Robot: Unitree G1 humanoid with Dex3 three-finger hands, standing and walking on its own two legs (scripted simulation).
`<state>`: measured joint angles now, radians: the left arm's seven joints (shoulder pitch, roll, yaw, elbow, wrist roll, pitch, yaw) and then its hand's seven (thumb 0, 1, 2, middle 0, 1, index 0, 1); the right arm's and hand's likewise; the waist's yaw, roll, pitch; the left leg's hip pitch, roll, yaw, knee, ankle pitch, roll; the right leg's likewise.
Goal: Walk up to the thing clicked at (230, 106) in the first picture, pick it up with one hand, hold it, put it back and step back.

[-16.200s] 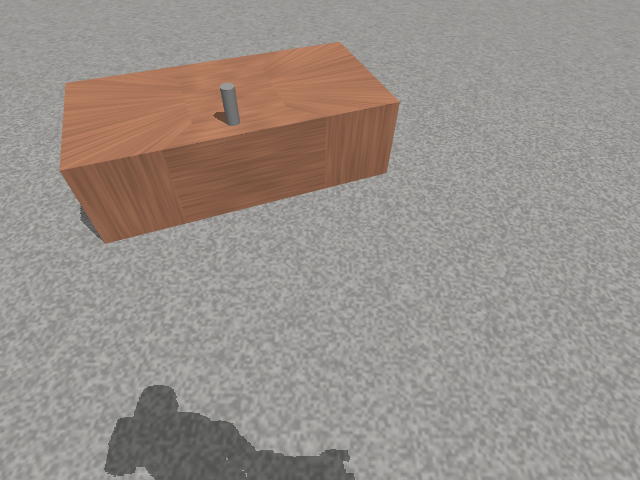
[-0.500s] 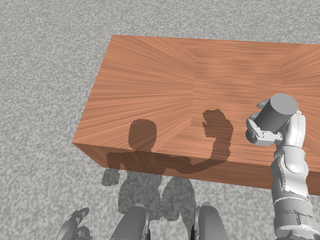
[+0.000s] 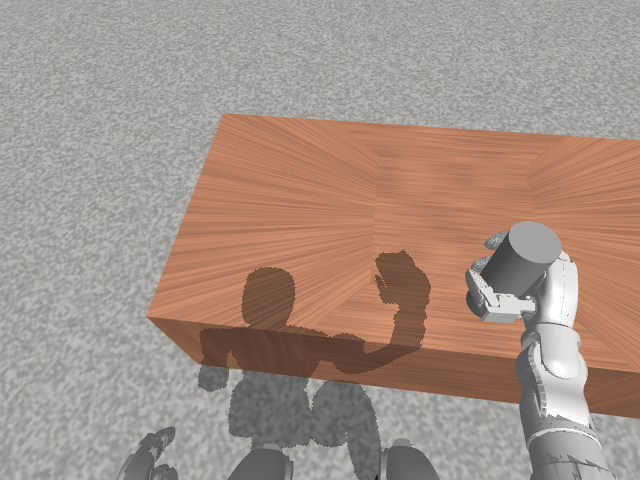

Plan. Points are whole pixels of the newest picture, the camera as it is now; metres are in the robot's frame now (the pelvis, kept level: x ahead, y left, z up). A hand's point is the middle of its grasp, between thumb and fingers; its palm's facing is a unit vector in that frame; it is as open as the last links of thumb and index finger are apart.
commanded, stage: lift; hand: right
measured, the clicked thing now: (507, 275) +0.37 -0.19 +0.03
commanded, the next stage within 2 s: hold in 0.32 s
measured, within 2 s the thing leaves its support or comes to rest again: neither
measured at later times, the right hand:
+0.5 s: hand (498, 273) +0.36 -0.18 +0.05, palm faces +0.18 +0.98 -0.01, open 7.6 cm
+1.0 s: hand (504, 278) +0.35 -0.18 +0.06, palm faces +0.18 +0.98 -0.01, open 7.6 cm
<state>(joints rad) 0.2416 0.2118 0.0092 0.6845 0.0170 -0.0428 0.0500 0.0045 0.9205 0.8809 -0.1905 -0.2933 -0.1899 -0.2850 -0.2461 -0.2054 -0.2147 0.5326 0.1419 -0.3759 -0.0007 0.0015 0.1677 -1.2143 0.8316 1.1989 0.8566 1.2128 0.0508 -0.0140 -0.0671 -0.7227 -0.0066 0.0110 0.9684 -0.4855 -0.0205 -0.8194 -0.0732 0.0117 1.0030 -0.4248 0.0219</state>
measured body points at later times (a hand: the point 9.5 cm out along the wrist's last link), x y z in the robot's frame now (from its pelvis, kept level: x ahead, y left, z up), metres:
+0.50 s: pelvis +0.01 +0.00 +0.02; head +0.08 -0.01 +0.47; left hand +0.13 +0.25 -0.09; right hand +0.34 -0.23 +0.05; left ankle -0.01 +0.14 -0.68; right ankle +0.03 -0.13 -0.68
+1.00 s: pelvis +0.01 -0.01 +0.03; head +0.06 -0.01 +0.48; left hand +0.13 +0.24 -0.08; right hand +0.33 -0.23 +0.07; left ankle -0.01 +0.14 -0.68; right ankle +0.03 -0.13 -0.68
